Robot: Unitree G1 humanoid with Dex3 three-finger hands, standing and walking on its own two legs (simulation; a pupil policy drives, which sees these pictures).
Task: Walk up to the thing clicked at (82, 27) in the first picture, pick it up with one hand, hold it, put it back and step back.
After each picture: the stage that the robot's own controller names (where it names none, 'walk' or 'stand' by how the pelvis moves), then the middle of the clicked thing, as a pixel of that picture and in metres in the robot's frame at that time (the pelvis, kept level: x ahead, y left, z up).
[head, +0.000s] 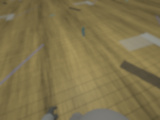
stand; (83, 31) +2.09 +0.30 -0.65
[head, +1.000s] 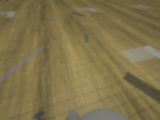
walk; (86, 38) +1.98 +0.13 -0.64
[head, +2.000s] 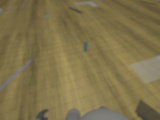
walk; (85, 46) +1.37 +0.14 -0.64
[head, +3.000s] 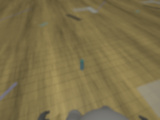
walk; (82, 65) +0.91 +0.16 -0.65
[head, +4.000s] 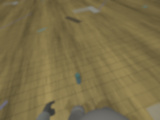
walk; (78, 78) +0.61 +0.23 -0.62
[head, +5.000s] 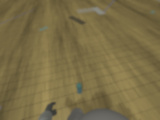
stand; (79, 88) +0.45 +0.17 -0.63
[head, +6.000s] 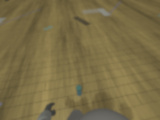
stand; (79, 90) +0.43 +0.16 -0.64
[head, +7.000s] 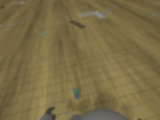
stand; (76, 94) +0.40 +0.21 -0.65
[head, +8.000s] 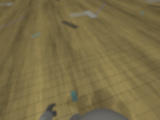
stand; (74, 96) +0.36 +0.24 -0.65
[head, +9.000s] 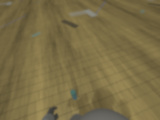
stand; (74, 95) +0.38 +0.25 -0.66
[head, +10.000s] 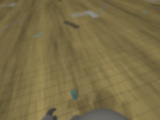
stand; (74, 95) +0.38 +0.25 -0.66
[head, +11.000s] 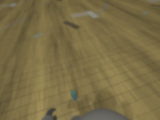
stand; (74, 96) +0.38 +0.25 -0.66
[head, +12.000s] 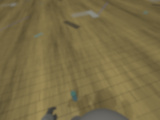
go down; (74, 96) +0.37 +0.25 -0.66
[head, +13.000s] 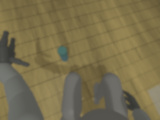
go down; (63, 55) +0.48 +0.23 -0.30
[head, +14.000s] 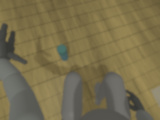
approach; (63, 54) +0.48 +0.23 -0.27
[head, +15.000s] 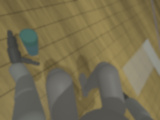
close in; (31, 45) +0.47 +0.28 -0.17
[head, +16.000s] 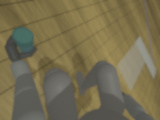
lift; (25, 44) +0.46 +0.28 -0.17
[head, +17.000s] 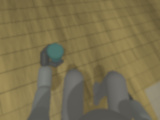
lift; (55, 56) +0.38 +0.26 -0.05
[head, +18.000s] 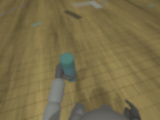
hold; (69, 70) +0.32 +0.17 +0.08
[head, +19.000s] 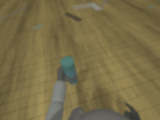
hold; (70, 72) +0.32 +0.16 +0.05
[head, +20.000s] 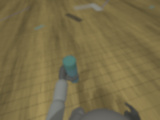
hold; (72, 71) +0.33 +0.16 +0.05
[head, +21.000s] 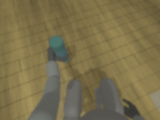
crouch; (61, 51) +0.46 +0.20 -0.03
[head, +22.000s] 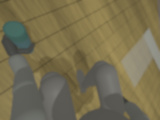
lower; (22, 41) +0.48 +0.27 -0.18
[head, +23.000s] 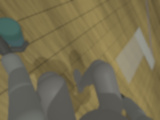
lower; (15, 39) +0.49 +0.28 -0.18
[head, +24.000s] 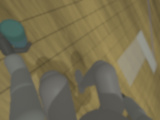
lower; (18, 40) +0.48 +0.29 -0.18
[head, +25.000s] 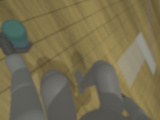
lower; (20, 40) +0.48 +0.29 -0.18
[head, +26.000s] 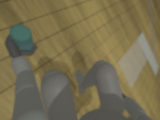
rest; (25, 43) +0.47 +0.27 -0.18
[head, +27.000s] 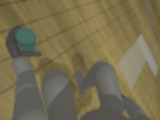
open; (28, 45) +0.46 +0.26 -0.18
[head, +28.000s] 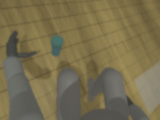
stand; (56, 47) +0.47 +0.23 -0.21
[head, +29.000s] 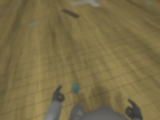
stand; (75, 88) +0.40 +0.18 -0.57
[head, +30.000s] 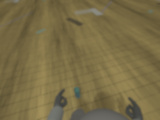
stand; (77, 93) +0.41 +0.19 -0.60
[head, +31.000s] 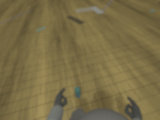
stand; (77, 92) +0.40 +0.18 -0.60
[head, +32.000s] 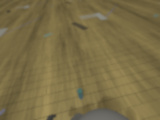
walk; (80, 94) +0.43 +0.19 -0.65
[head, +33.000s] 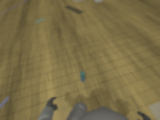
walk; (82, 77) +0.55 +0.15 -0.63
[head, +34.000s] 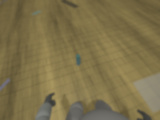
walk; (78, 60) +0.83 +0.21 -0.64
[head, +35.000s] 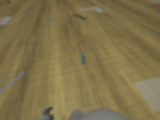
stand; (83, 59) +1.05 +0.20 -0.64
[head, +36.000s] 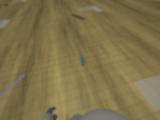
stand; (82, 60) +1.03 +0.21 -0.66
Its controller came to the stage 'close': yes
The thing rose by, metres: 0.70
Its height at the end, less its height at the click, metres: +0.00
